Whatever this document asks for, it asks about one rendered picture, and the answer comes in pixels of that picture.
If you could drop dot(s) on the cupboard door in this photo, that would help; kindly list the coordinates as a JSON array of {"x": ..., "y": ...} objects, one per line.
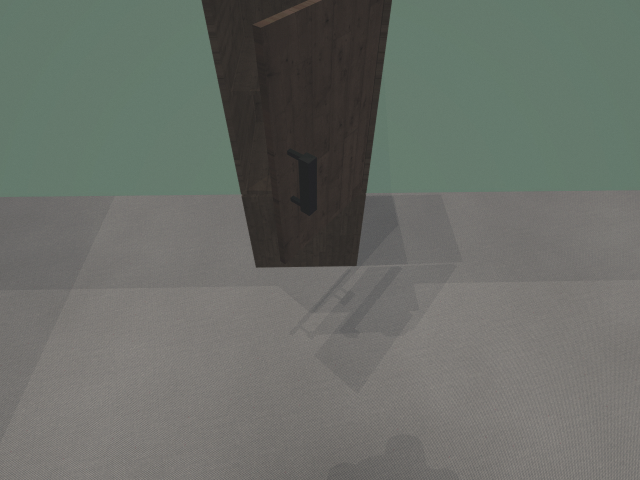
[{"x": 316, "y": 66}]

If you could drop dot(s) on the handle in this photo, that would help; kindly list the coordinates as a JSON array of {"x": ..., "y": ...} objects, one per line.
[{"x": 307, "y": 181}]

